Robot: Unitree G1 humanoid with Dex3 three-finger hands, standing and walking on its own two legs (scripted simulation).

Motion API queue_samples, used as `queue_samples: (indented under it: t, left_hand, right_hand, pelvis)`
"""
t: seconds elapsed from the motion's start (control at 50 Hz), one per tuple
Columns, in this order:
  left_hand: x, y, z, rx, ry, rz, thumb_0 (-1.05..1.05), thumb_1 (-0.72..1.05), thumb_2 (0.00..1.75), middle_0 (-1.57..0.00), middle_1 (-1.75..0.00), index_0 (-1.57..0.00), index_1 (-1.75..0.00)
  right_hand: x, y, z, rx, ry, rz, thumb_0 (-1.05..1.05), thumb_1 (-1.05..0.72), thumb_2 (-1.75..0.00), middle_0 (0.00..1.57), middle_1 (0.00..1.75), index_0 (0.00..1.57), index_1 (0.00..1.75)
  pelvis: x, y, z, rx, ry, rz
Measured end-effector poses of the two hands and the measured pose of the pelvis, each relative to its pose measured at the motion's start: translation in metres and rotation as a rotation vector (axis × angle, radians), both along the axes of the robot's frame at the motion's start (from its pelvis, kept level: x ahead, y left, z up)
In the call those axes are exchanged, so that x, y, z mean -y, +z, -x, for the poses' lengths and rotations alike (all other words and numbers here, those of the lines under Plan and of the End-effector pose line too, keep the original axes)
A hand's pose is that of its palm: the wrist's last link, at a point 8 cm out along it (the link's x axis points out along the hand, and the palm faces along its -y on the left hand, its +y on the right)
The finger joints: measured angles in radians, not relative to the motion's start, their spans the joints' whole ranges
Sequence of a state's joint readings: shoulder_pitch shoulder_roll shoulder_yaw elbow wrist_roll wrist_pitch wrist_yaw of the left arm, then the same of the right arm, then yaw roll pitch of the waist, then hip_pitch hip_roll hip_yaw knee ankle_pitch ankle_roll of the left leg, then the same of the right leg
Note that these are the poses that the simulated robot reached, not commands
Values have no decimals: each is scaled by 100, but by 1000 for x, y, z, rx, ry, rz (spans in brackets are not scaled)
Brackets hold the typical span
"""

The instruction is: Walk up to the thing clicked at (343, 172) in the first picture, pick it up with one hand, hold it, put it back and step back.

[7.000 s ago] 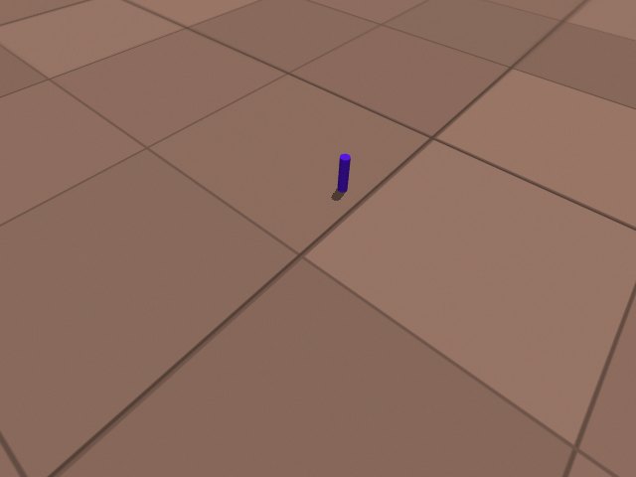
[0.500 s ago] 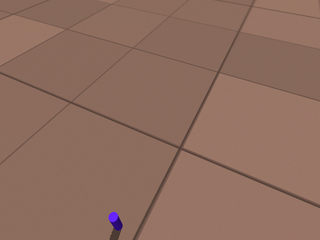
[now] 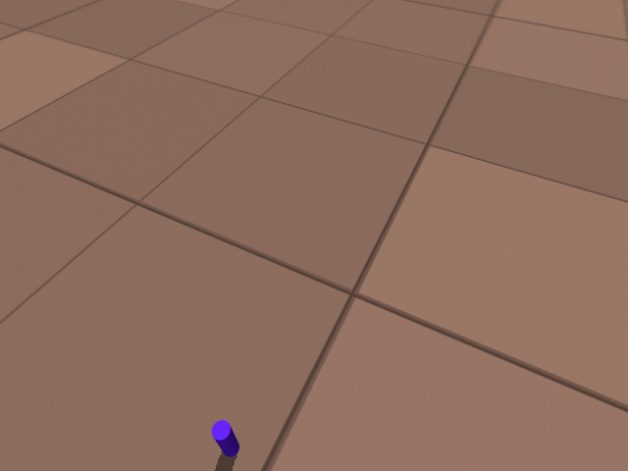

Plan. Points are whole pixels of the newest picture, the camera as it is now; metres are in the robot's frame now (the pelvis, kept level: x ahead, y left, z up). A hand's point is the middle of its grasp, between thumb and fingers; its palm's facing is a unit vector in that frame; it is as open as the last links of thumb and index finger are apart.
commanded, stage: stand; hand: left
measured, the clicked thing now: (226, 439) +0.32 +0.23 -0.69
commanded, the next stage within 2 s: go down in 0.74 s
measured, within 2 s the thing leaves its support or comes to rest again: neither
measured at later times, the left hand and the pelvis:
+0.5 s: hand out of the picture +0.07 +0.26 -0.16, palm faces -0.02 -0.94 -0.35, open 7.4 cm; pelvis +0.00 +0.00 +0.00, yaw +0 degrees
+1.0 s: hand out of the picture +0.12 +0.25 -0.16, palm faces +0.06 -0.95 -0.32, open 9.1 cm; pelvis -0.02 +0.00 -0.01, yaw +0 degrees
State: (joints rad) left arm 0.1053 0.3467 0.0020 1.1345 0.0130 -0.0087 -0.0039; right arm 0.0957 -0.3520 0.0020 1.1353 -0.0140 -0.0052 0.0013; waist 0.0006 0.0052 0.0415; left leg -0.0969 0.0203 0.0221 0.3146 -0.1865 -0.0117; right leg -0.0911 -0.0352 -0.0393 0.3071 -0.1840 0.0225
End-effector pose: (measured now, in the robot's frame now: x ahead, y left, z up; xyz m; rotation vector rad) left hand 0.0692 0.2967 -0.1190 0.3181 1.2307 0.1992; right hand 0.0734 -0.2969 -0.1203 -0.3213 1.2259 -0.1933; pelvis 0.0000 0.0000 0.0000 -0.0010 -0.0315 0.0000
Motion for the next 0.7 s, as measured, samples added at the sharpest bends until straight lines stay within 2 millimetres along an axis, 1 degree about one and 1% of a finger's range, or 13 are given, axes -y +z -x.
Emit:
queue_samples:
  t: [0.48,0.7]
  left_hand:
    - [-3,1,7,-7,3,-5,1,91,89,-20,-30,-20,-30]
    - [-3,-1,11,-10,3,-1,1,91,89,-20,-30,-20,-30]
  right_hand:
    - [-3,-2,6,-2,-6,-8,1,-90,-90,20,30,20,30]
    - [-2,0,12,-10,-9,0,1,-90,-90,20,30,20,30]
  pelvis:
    - [-2,0,2,6,-2,-1]
    - [-2,0,4,7,-2,-1]
